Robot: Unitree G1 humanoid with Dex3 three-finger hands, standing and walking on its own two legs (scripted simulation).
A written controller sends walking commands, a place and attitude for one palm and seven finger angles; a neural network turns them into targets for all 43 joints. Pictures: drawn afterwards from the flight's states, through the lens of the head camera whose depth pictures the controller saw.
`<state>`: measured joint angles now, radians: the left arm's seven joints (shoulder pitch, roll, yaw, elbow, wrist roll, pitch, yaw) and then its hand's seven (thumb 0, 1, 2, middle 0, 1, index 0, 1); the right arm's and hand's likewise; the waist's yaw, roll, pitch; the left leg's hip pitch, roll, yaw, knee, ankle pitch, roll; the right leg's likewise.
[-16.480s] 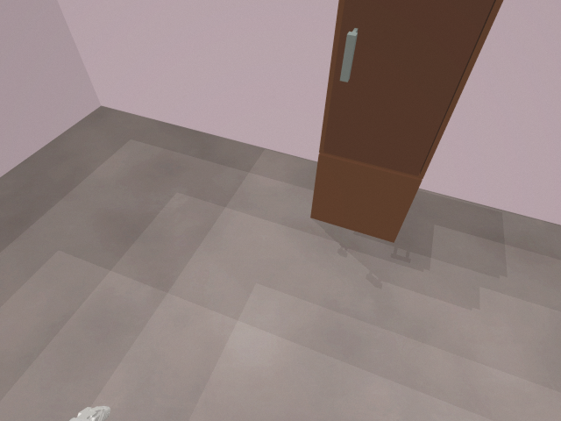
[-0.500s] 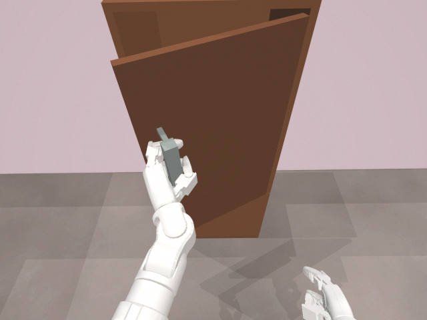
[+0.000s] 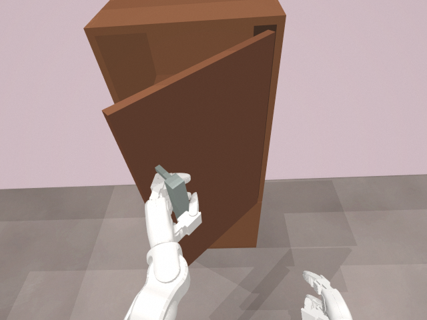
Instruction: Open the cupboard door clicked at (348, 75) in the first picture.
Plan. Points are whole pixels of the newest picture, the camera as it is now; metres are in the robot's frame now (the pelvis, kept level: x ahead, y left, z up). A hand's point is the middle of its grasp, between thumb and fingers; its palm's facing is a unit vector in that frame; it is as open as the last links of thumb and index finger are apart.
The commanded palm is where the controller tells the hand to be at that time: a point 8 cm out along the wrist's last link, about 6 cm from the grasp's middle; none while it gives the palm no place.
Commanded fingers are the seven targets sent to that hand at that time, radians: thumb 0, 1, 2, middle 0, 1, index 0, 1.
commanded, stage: open thumb and fingers to let go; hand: left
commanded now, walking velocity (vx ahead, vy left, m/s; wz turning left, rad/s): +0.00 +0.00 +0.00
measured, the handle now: (173, 196) +0.33 +0.08 +0.08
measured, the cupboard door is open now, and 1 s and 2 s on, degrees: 43 41 43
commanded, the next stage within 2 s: slide the hand sideways off the handle in 0.80 s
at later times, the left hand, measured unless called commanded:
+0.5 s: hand (189, 211) +0.30 +0.05 +0.08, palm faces +0.36 -0.93 -0.04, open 12.6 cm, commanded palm +0.25 +0.09 +0.08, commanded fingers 0.00 -0.50 0.30 -0.26 -0.95 -0.26 -0.95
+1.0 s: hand (186, 219) +0.28 +0.05 +0.08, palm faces +0.16 -0.99 -0.05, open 15.7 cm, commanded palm +0.25 +0.09 +0.08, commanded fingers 0.00 -0.50 0.30 -0.15 -0.30 -0.15 -0.30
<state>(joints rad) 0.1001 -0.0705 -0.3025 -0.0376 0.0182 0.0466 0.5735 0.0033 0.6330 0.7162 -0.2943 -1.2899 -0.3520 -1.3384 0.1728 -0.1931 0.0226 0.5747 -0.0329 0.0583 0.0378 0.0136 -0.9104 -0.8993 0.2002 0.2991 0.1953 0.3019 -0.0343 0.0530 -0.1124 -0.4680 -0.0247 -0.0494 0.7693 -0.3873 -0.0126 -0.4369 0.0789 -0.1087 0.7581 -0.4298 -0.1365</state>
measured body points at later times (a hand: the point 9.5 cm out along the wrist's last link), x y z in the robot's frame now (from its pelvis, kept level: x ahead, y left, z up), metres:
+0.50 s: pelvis -0.01 -0.01 -0.01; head +0.01 -0.06 +0.44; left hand +0.27 +0.10 +0.09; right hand +0.17 -0.23 -0.12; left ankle +0.00 +0.15 -0.71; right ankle -0.02 -0.02 -0.71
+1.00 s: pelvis -0.03 +0.01 -0.01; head -0.01 -0.02 +0.44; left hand +0.27 +0.11 +0.08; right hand +0.16 -0.21 -0.11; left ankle +0.00 +0.15 -0.71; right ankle -0.02 -0.02 -0.71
